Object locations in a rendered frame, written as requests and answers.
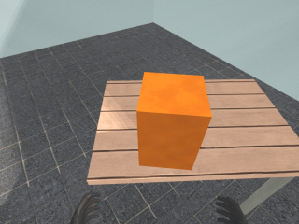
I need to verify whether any table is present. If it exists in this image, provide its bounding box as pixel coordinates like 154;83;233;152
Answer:
87;79;299;215

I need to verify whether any carton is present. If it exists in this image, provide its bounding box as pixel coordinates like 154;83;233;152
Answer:
136;72;212;170

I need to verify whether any right robot hand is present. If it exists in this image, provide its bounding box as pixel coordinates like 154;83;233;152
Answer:
215;196;249;224

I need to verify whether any left robot hand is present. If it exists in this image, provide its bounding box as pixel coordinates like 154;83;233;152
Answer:
70;191;102;224

